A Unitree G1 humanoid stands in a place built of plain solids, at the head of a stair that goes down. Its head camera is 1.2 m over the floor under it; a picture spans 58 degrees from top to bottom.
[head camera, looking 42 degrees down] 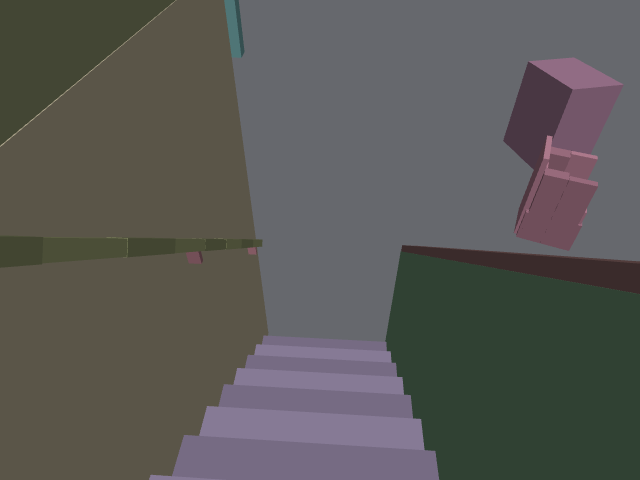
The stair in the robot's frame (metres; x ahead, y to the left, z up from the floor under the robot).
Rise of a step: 0.18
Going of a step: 0.20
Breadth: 0.90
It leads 4 degrees to the right of straight ahead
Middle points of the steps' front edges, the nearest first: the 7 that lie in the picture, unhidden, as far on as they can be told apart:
0.66 0.04 -0.36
0.86 0.03 -0.54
1.06 0.02 -0.72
1.26 0.00 -0.90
1.46 -0.01 -1.09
1.67 -0.02 -1.27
1.87 -0.03 -1.45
